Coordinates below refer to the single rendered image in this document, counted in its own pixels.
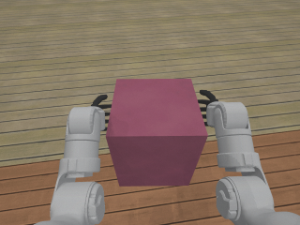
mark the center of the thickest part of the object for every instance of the robot left upper arm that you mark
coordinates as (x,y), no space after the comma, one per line
(77,203)

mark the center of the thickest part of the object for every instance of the left robot hand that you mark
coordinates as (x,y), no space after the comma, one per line
(102,106)

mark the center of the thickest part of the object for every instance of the robot right upper arm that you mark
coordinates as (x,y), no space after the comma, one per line
(247,200)

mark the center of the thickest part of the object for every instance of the left robot forearm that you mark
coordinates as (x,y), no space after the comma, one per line
(81,145)

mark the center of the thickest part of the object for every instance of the right robot hand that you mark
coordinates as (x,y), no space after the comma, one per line
(206,102)

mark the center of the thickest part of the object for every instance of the right robot forearm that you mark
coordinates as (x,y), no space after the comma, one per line
(234,142)

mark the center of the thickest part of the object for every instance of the carton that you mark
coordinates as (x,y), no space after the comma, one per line
(156,132)

